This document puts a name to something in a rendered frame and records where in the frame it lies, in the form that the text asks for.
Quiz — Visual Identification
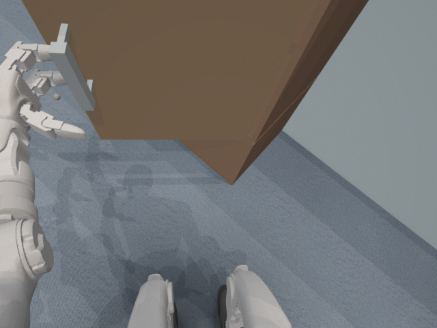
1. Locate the robot thigh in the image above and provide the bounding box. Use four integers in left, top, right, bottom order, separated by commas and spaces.
226, 271, 292, 328
127, 279, 174, 328

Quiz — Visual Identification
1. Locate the robot right thigh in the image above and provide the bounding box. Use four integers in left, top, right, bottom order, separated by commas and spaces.
226, 271, 292, 328

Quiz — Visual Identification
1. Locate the robot left thigh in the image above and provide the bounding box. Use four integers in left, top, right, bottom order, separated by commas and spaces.
127, 279, 174, 328

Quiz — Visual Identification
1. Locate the left robot forearm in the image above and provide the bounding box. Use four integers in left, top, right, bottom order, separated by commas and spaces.
0, 118, 39, 224

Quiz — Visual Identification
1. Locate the robot left upper arm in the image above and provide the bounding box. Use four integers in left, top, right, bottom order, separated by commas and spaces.
0, 219, 54, 328

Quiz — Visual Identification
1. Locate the robot left hand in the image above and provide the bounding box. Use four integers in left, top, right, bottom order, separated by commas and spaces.
0, 41, 86, 140

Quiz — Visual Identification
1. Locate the cupboard door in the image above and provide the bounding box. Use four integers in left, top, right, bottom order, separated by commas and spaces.
22, 0, 311, 140

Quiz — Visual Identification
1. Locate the handle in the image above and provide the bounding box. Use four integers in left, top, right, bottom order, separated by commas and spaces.
48, 23, 96, 111

